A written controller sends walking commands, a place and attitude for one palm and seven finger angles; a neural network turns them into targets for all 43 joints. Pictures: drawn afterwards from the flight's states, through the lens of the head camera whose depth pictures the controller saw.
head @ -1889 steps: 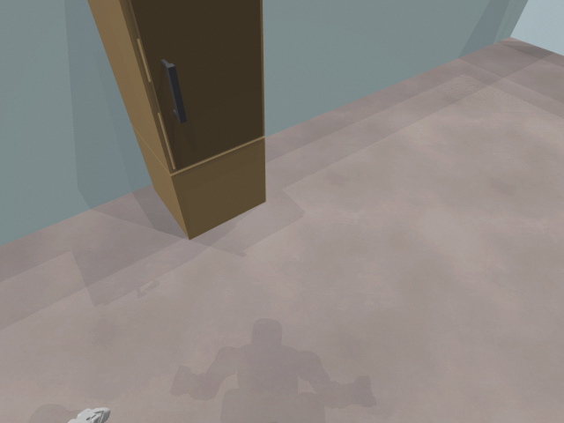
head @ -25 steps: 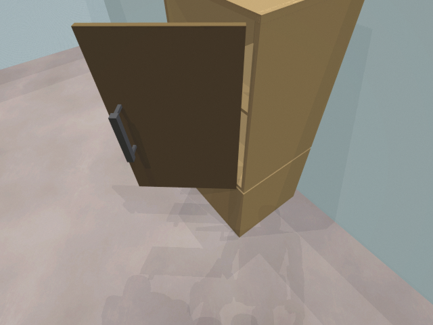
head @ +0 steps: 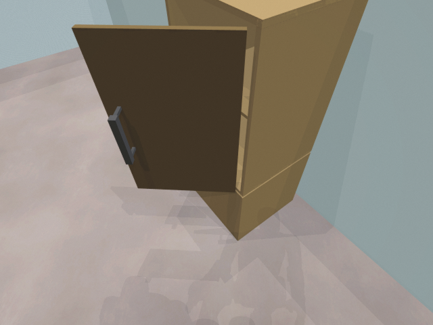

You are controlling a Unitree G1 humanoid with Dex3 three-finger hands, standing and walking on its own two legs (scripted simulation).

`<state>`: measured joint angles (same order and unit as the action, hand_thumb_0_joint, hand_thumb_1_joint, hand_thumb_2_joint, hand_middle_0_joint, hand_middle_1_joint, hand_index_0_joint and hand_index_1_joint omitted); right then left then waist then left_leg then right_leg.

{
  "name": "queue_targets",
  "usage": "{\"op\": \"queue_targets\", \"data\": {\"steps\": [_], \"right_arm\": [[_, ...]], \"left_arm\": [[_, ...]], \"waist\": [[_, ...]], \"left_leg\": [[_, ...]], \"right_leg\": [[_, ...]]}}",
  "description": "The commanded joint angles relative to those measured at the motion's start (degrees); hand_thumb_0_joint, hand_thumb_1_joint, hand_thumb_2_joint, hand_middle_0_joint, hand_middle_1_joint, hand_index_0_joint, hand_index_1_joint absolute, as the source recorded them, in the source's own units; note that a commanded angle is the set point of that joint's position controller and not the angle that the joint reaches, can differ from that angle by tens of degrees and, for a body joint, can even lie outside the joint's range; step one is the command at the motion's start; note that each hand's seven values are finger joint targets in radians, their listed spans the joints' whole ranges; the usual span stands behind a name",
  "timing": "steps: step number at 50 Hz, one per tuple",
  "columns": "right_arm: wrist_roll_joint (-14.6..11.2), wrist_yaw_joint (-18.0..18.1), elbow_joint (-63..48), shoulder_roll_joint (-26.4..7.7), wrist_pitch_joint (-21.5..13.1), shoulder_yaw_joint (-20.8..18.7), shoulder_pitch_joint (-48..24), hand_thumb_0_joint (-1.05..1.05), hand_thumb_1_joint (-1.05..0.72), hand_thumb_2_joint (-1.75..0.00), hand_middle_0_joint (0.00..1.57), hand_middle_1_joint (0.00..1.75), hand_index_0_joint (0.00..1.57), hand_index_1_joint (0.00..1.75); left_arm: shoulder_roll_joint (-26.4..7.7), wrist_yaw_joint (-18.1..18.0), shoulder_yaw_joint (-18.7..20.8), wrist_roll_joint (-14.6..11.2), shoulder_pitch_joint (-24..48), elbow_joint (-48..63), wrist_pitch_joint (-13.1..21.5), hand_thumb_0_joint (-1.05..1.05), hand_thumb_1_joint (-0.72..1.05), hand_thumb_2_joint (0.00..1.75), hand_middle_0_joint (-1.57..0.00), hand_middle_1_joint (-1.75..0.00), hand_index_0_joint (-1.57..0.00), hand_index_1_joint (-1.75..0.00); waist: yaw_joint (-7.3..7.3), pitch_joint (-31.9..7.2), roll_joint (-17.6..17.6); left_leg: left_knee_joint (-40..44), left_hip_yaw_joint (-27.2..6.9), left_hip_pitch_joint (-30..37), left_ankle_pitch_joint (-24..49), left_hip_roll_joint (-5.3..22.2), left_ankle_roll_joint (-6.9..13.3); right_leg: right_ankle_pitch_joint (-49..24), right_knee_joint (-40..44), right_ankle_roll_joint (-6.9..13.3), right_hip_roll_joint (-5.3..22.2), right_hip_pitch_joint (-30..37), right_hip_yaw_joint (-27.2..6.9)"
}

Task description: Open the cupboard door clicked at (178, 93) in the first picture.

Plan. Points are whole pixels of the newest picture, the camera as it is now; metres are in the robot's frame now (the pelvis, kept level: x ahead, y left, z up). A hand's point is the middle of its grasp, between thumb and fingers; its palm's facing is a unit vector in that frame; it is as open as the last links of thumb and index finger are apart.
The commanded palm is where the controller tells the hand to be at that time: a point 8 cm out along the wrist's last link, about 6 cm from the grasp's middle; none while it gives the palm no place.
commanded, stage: shuffle to correct the standing spot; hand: left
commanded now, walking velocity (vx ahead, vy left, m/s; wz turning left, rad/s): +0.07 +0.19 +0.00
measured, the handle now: (124, 136) +0.60 +0.31 -0.05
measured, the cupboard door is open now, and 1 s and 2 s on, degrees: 50 50 50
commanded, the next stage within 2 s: come to a stop and stand still in 0.68 s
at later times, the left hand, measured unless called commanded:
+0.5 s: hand out of the picture +0.07 +0.22 -0.18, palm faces +0.04 -0.97 -0.23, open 7.3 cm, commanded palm none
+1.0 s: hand out of the picture +0.13 +0.30 -0.18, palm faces +0.07 -0.96 -0.25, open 7.4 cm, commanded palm none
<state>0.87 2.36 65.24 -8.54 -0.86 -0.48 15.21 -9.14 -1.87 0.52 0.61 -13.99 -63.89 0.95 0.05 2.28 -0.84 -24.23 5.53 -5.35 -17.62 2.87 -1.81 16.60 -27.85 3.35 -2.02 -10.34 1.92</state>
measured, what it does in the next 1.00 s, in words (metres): steps to the left: left foot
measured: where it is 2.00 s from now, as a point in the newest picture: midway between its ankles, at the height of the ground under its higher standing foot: outside the picture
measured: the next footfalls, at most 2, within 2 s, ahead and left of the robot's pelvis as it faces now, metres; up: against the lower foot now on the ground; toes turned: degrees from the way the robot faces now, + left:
left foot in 0.82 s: +0.12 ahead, +0.22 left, +0.00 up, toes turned +1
right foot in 1.06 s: +0.13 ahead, +0.01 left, +0.00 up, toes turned -2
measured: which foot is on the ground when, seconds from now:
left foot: down 0.00-0.52, up 0.54-0.80, down 0.82-1.00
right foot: down 0.00-0.82, up 0.84-1.00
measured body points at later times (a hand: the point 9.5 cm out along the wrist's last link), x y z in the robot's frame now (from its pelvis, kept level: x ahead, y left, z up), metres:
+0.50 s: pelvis +0.03 +0.04 -0.01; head +0.06 +0.02 +0.44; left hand +0.06 +0.27 -0.16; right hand -0.02 -0.17 -0.17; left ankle -0.04 +0.13 -0.74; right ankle +0.03 -0.05 -0.73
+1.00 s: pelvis +0.09 +0.10 -0.01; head +0.13 +0.10 +0.44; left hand +0.12 +0.35 -0.16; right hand +0.16 -0.13 -0.16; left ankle +0.11 +0.23 -0.74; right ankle +0.06 +0.00 -0.71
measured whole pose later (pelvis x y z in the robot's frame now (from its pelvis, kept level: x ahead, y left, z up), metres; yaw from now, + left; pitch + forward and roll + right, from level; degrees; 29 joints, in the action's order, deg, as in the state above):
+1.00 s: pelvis +0.09 +0.10 -0.01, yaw +0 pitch +1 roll +2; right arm 1.9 1.7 56.7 -8.1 -0.5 -1.5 10.2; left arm -12.5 -1.5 3.5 0.8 -12.4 -58.0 -1.2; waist -1.5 4.2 2.9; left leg -30.1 4.1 -17.1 -13.4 1.1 -0.8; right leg 27.7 -48.0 -0.2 2.8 -20.6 2.4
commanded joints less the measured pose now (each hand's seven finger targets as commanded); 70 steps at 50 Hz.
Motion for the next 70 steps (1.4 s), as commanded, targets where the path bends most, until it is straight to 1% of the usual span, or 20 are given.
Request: {"op": "queue_targets", "data": {"steps": [1, 9, 12, 15, 17, 23, 24, 26, 29, 33, 39, 41, 42, 46, 50, 55, 58, 65, 66, 70], "right_arm": [[0.1, -0.2, -1.3, -5.1, -0.4, -0.7, 4.8, 0.0, -0.9, -0.9, 0.2, 0.3, 0.2, 0.3], [0.2, -1.0, -4.0, -3.9, 0.6, -1.2, 5.1, 0.0, -0.9, -0.9, 0.2, 0.3, 0.2, 0.3], [0.3, -1.1, -3.1, -4.2, 0.2, -1.4, 9.8, 0.0, -0.9, -0.9, 0.2, 0.3, 0.2, 0.3], [0.9, -0.8, -3.6, -8.2, 0.0, -2.2, 13.6, 0.0, -0.9, -0.9, 0.2, 0.3, 0.2, 0.3], [0.9, -0.7, -4.6, -7.2, -0.3, -1.9, 13.3, 0.0, -0.9, -0.9, 0.2, 0.3, 0.2, 0.3], [0.7, -0.6, -5.9, -8.2, -0.4, -1.4, 7.9, 0.0, -0.9, -0.9, 0.2, 0.3, 0.2, 0.3], [0.1, -0.8, -6.2, -7.7, -0.5, -1.5, 7.6, 0.0, -0.9, -0.9, 0.2, 0.3, 0.2, 0.3], [0.2, -1.4, -9.6, -5.6, -0.3, -1.7, 4.7, 0.0, -0.9, -0.9, 0.2, 0.3, 0.2, 0.3], [0.8, -2.1, -9.5, -4.9, 1.2, -2.4, 0.3, 0.0, -0.9, -0.9, 0.2, 0.3, 0.2, 0.3], [0.1, -3.5, -9.3, -2.2, 1.8, -2.3, 1.8, 0.0, -0.9, -0.9, 0.2, 0.3, 0.2, 0.3], [0.0, -2.8, -9.0, -5.5, 0.5, -2.7, 5.0, 0.0, -0.9, -0.9, 0.2, 0.3, 0.2, 0.3], [0.9, -1.8, -9.8, -13.5, 0.2, -4.4, 9.6, 0.0, -0.9, -0.9, 0.2, 0.3, 0.2, 0.3], [1.2, -1.6, -11.0, -13.9, 0.5, -4.3, 8.7, 0.0, -0.9, -0.9, 0.2, 0.3, 0.2, 0.3], [1.1, -0.4, -11.4, -9.3, -1.4, -2.6, -2.3, 0.0, -0.9, -0.9, 0.2, 0.3, 0.2, 0.3], [0.7, 0.0, -10.0, -10.3, 0.0, -3.3, -1.1, 0.0, -0.9, -0.9, 0.2, 0.3, 0.2, 0.3], [-0.3, -0.4, -10.7, -4.3, 1.8, -3.1, -2.6, 0.0, -0.9, -0.9, 0.2, 0.3, 0.2, 0.3], [-0.5, -0.4, -8.7, -3.3, 1.9, -2.7, -2.0, 0.0, -0.9, -0.9, 0.2, 0.3, 0.2, 0.3], [0.2, -0.2, -5.6, -5.1, 0.2, -1.6, -0.8, 0.0, -0.9, -0.9, 0.2, 0.3, 0.2, 0.3], [0.4, -0.2, -10.5, -13.6, 0.2, -3.2, -5.0, 0.0, -0.9, -0.9, 0.2, 0.3, 0.2, 0.3], [0.4, -0.9, -12.6, -9.2, 0.1, -3.9, -2.0, 0.0, -0.9, -0.9, 0.2, 0.3, 0.2, 0.3]], "left_arm": [[-7.3, -0.3, 1.4, 0.2, -3.6, 2.3, 1.1, 0.0, 0.9, 0.9, -0.2, -0.3, -0.2, -0.3], [-9.6, -0.7, 3.8, 0.5, -5.3, 4.2, 0.4, 0.0, 0.9, 0.9, -0.2, -0.3, -0.2, -0.3], [-8.3, -0.5, 4.1, 0.5, -2.6, 6.0, -0.2, 0.0, 0.9, 0.9, -0.2, -0.3, -0.2, -0.3], [-3.6, 0.2, 3.1, 1.2, 1.8, 9.0, -1.0, 0.0, 0.9, 0.9, -0.2, -0.3, -0.2, -0.3], [-2.7, 0.5, 2.6, 1.1, 3.8, 10.0, -0.6, 0.0, 0.9, 0.9, -0.2, -0.3, -0.2, -0.3], [-1.3, 1.0, 2.6, 0.8, -4.3, 7.5, 0.1, 0.0, 0.9, 0.9, -0.2, -0.3, -0.2, -0.3], [-3.5, 0.7, 3.1, 0.9, -8.8, 6.1, 0.5, 0.0, 0.9, 0.9, -0.2, -0.3, -0.2, -0.3], [-13.2, -0.3, 5.3, 0.6, -17.1, 4.5, 0.9, 0.0, 0.9, 0.9, -0.2, -0.3, -0.2, -0.3], [-9.1, -1.0, 4.6, 0.8, -8.4, 6.4, 0.9, 0.0, 0.9, 0.9, -0.2, -0.3, -0.2, -0.3], [-10.7, -0.4, 5.2, 1.3, -2.0, 8.6, 1.1, 0.0, 0.9, 0.9, -0.2, -0.3, -0.2, -0.3], [-11.8, 0.3, 5.9, 1.1, -2.0, 8.5, -1.0, 0.0, 0.9, 0.9, -0.2, -0.3, -0.2, -0.3], [-4.3, 0.5, 4.2, 0.8, -2.3, 10.8, -2.0, 0.0, 0.9, 0.9, -0.2, -0.3, -0.2, -0.3], [-3.5, 0.2, 3.8, 0.8, -1.9, 12.0, -1.7, 0.0, 0.9, 0.9, -0.2, -0.3, -0.2, -0.3], [-4.6, 0.7, 3.1, 0.5, -3.2, 8.2, -0.7, 0.0, 0.9, 0.9, -0.2, -0.3, -0.2, -0.3], [-4.3, 0.7, 2.4, 0.1, -4.4, 7.3, -1.2, 0.0, 0.9, 0.9, -0.2, -0.3, -0.2, -0.3], [-10.8, 0.1, 3.3, 0.9, -4.9, 8.7, -0.1, 0.0, 0.9, 0.9, -0.2, -0.3, -0.2, -0.3], [-8.7, -0.4, 2.8, 0.8, -2.2, 8.8, 0.2, 0.0, 0.9, 0.9, -0.2, -0.3, -0.2, -0.3], [-5.3, -0.2, 2.0, 0.0, -0.4, 8.1, -0.3, 0.0, 0.9, 0.9, -0.2, -0.3, -0.2, -0.3], [-18.2, -0.9, 1.7, 0.9, -3.6, 10.3, 0.6, 0.0, 0.9, 0.9, -0.2, -0.3, -0.2, -0.3], [-14.3, -0.8, 2.8, 0.8, 0.3, 13.3, 1.3, 0.0, 0.9, 0.9, -0.2, -0.3, -0.2, -0.3]], "waist": [[-0.34, 1.6, 1.5], [-1.46, 3.3, 7.6], [0.77, 1.9, 2.6], [2.48, 5.3, -13.1], [2.29, 5.3, -6.6], [-3.09, 0.2, -3.6], [-5.11, -1.2, 1.2], [-7.33, -2.7, 15.5], [-3.66, 4.2, 11.1], [-0.47, 1.8, 9.8], [0.61, -1.4, 5.1], [2.34, -3.0, -15.5], [2.4, -0.8, -9.8], [-1.36, -3.0, -9.7], [-0.33, -6.0, -6.9], [-0.75, -4.0, 15.2], [-0.08, -4.2, 10.7], [-0.69, -2.7, -1.4], [-1.34, 0.3, -0.9], [1.09, -5.1, 0.8]], "left_leg": [[1.8, -2.6, -3.7, 5.9, 2.9, 2.5], [-7.7, -1.9, -12.7, -5.3, 0.1, 1.5], [0.2, -2.2, -2.9, 1.7, 0.8, 2.5], [10.7, -17.6, 0.8, 4.8, 13.3, 11.6], [9.3, -18.7, 2.0, 14.6, 15.3, 16.2], [-0.7, -5.3, -5.5, 24.3, 8.0, 10.6], [-6.4, -2.6, -11.5, 17.5, 5.4, 8.1], [-32.2, 0.3, -30.3, -18.7, -3.5, 2.3], [-42.1, -6.9, -31.6, -11.5, 1.8, 1.3], [-26.9, -2.3, -18.8, -3.4, 0.9, 0.0], [-1.9, 2.5, -1.1, 7.1, -2.0, -0.2], [6.9, -21.7, -0.4, 17.8, 17.5, 10.7], [8.2, -24.3, -7.8, 12.9, 19.5, 14.3], [5.7, -14.0, -6.9, 31.0, 13.0, 11.8], [0.6, -11.1, -2.7, 39.4, 13.1, 10.6], [-14.5, -2.2, -14.5, -7.6, -1.6, 1.0], [-21.0, -4.5, -15.5, -9.6, -1.6, 0.7], [1.8, -9.1, -3.7, 19.4, 6.0, 3.6], [-1.4, -8.8, -7.2, 11.1, 1.8, 3.9], [-11.2, -6.7, -11.1, 1.7, -0.5, 2.9]], "right_leg": [[-15.7, 5.6, 1.3, 9.3, 0.4, -9.6], [-9.6, 10.1, 7.7, 18.9, 0.8, -19.7], [-3.9, 3.6, 4.6, 13.4, -6.5, -12.1], [14.1, -17.9, -0.8, 2.3, -20.1, 3.2], [16.6, -28.5, -0.2, 5.0, -24.7, 1.2], [1.8, -5.7, -0.7, 5.0, -3.1, 5.2], [-4.1, -0.6, 0.3, 8.3, 6.1, 1.0], [-18.2, 11.6, 11.9, 32.7, 16.8, -30.9], [-12.7, 11.8, 10.8, 27.7, 1.8, -20.9], [-13.1, 10.7, 5.7, 20.9, -8.2, -6.4], [-5.4, -3.2, 0.6, 14.8, -9.7, -1.7], [21.8, -25.5, -4.0, 4.3, -19.1, 5.0], [21.2, -31.1, -2.6, 5.0, -18.8, 1.3], [11.6, -26.1, -3.0, 6.6, -13.8, -1.7], [5.6, -9.1, -3.7, 4.3, -6.7, 0.9], [-38.6, 4.5, 4.4, 18.2, -0.3, -13.8], [-44.1, 2.7, 7.9, 17.0, 2.0, -11.1], [-12.6, 2.9, -1.3, 6.9, -2.9, -5.4], [-7.8, 6.3, -2.7, 5.8, -0.9, -5.3], [-0.8, 9.9, 4.0, 14.8, -3.1, -16.2]]}}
